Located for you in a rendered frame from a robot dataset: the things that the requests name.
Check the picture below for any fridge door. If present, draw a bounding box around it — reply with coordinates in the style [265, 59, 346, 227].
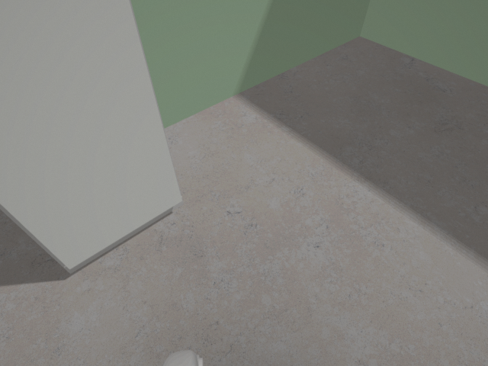
[0, 0, 182, 270]

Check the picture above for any robot left thigh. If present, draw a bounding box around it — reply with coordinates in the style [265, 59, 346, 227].
[162, 350, 203, 366]

